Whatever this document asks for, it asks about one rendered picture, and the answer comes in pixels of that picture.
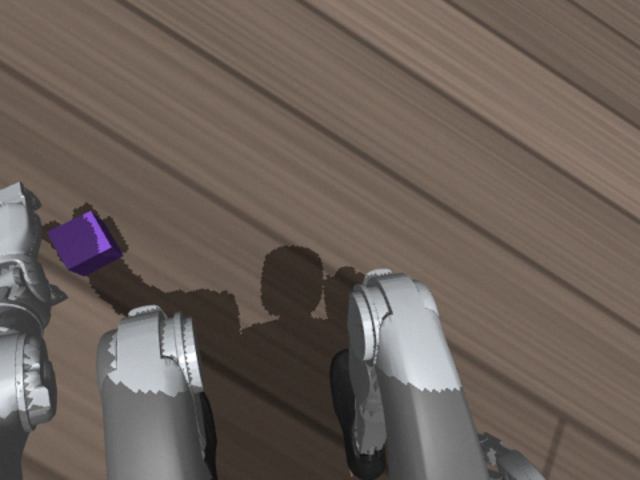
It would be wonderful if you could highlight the left robot arm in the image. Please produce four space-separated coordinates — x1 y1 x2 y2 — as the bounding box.
0 254 57 480

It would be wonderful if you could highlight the right robot hand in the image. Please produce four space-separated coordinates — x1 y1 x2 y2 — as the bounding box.
477 432 546 480

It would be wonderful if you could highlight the left robot hand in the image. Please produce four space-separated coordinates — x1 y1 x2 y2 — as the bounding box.
0 181 68 306

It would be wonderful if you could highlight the right robot foot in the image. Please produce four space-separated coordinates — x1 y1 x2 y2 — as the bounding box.
330 349 386 480

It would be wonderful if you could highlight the left robot foot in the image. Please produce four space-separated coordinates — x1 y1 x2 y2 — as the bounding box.
199 392 218 480

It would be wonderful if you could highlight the cube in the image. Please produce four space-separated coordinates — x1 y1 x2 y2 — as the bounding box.
47 211 123 276

